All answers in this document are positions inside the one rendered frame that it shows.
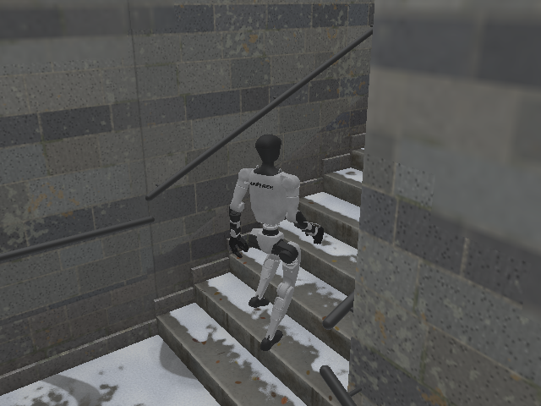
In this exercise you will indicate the robot right foot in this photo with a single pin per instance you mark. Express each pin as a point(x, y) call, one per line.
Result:
point(266, 344)

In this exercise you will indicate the robot right shin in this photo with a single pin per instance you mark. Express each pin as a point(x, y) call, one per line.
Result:
point(279, 310)

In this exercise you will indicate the robot left upper arm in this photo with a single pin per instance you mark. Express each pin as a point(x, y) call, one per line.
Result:
point(240, 189)

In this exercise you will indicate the robot right upper arm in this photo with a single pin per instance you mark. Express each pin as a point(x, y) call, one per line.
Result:
point(291, 184)

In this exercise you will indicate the left robot hand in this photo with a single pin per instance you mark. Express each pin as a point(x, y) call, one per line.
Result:
point(241, 244)

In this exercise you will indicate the right robot hand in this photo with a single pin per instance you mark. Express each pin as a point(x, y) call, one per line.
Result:
point(319, 236)

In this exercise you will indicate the robot left forearm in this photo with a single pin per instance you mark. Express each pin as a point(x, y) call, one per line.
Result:
point(234, 222)

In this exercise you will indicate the robot right forearm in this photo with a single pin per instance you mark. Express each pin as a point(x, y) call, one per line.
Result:
point(308, 228)

